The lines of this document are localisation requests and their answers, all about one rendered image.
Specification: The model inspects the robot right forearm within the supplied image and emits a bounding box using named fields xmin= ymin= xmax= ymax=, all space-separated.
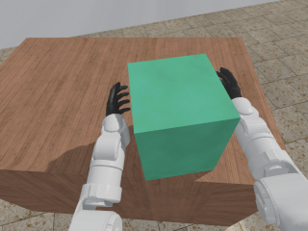
xmin=232 ymin=97 xmax=308 ymax=183

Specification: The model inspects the carton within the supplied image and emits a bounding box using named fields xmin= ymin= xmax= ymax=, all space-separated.
xmin=127 ymin=53 xmax=241 ymax=181

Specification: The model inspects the robot left forearm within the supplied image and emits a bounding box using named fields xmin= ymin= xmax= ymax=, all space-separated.
xmin=67 ymin=114 xmax=131 ymax=231

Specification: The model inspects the robot right hand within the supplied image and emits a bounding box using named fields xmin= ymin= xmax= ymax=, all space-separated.
xmin=216 ymin=67 xmax=242 ymax=100

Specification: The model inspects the pedestal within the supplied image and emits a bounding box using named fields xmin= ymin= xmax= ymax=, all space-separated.
xmin=0 ymin=37 xmax=288 ymax=227

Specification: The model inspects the robot left upper arm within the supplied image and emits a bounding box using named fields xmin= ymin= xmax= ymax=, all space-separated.
xmin=68 ymin=210 xmax=122 ymax=231

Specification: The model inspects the robot left hand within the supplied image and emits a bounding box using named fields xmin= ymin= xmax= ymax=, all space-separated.
xmin=106 ymin=82 xmax=131 ymax=116

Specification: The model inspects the robot right upper arm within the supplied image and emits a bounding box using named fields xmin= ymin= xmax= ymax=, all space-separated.
xmin=253 ymin=172 xmax=308 ymax=231

